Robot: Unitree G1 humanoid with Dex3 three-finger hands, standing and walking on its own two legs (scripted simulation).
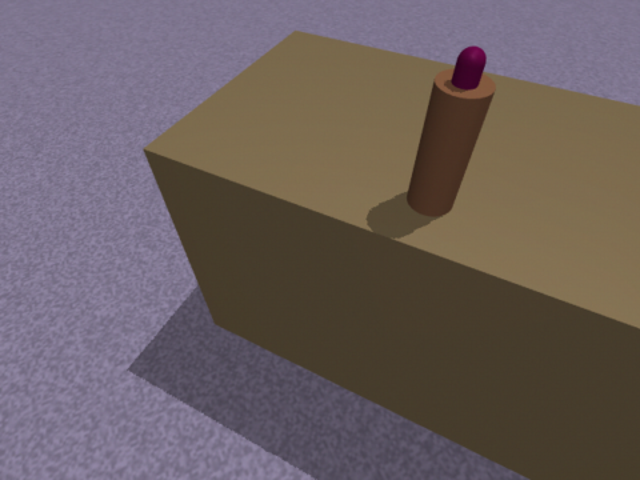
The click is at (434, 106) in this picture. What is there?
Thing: necked bottle
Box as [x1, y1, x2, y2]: [407, 46, 495, 216]
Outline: 476,46 471,46 464,49 457,58 455,68 444,70 438,73 434,79 407,194 407,201 409,205 414,210 425,215 441,215 446,213 451,208 495,89 493,81 481,73 485,63 485,55 484,52
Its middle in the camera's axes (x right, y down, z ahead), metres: +0.20 -0.16 +0.62
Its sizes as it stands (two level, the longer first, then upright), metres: 0.083 0.083 0.275
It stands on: a support 0.75 m high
